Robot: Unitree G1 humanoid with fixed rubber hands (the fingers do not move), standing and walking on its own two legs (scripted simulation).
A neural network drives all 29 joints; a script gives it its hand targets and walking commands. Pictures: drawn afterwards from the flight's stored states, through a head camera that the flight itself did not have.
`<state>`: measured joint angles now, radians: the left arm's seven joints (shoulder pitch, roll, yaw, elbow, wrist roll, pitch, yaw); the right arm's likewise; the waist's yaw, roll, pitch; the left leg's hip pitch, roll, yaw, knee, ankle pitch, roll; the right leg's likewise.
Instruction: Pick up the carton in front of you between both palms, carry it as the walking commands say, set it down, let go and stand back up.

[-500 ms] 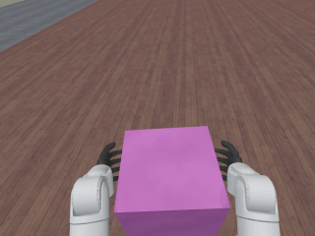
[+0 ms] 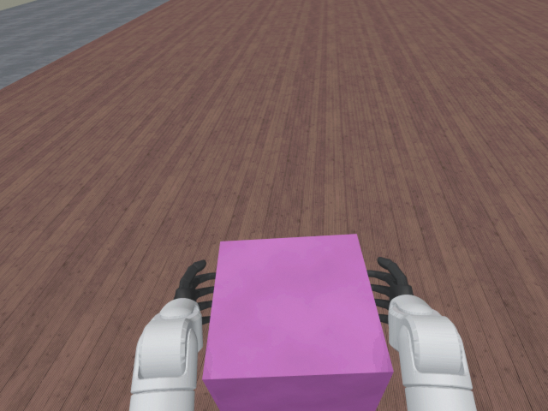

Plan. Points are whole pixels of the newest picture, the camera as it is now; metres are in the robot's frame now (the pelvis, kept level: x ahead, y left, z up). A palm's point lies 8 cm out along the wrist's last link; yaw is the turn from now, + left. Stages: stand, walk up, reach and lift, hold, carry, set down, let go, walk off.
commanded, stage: carry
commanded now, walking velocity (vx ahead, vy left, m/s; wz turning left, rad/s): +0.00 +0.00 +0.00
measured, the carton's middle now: (293, 338) +0.27 +0.00 -0.02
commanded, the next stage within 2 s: hold in 0.84 s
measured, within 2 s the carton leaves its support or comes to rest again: neither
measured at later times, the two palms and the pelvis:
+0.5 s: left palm (190, 306) +0.28 +0.15 +0.04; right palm (391, 305) +0.28 -0.14 +0.04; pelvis -0.01 +0.00 +0.00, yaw +0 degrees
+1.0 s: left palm (177, 315) +0.27 +0.17 +0.04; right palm (382, 307) +0.28 -0.13 +0.04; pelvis -0.01 +0.00 +0.01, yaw +4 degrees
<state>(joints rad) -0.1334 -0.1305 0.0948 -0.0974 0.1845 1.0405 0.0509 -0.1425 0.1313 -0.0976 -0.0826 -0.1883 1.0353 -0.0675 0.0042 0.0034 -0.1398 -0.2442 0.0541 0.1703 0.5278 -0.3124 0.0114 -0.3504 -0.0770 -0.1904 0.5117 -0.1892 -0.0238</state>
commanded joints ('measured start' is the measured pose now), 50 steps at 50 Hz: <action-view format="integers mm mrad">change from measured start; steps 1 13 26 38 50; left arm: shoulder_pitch -450 -535 -509 -518 -486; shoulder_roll -878 -884 -939 -925 -929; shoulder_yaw -609 -410 -469 -473 -410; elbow -20 258 248 229 268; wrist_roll -325 -166 -191 -198 -140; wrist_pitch -84 -349 -363 -352 -377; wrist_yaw -246 -259 -265 -261 -260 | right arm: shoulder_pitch -453 -545 -524 -537 -529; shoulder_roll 886 887 940 927 914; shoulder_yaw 614 424 486 489 477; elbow -31 230 218 194 163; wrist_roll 335 182 208 214 195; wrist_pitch -79 -345 -359 -350 -357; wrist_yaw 257 270 277 275 294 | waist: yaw -1 -1 0 0 9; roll -4 -5 -8 -6 33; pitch -161 -168 -219 -200 -83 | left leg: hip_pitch -23 -28 9 5 174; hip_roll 109 105 105 106 -112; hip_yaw -115 -122 -114 -114 -275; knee -114 -127 -93 -98 -201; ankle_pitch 94 70 161 164 325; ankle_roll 12 15 14 15 7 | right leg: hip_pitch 123 121 153 145 368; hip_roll -98 -97 -102 -100 177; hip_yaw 125 128 123 119 258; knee -72 -83 -55 -55 -125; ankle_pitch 95 61 176 163 213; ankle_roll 1 7 6 9 16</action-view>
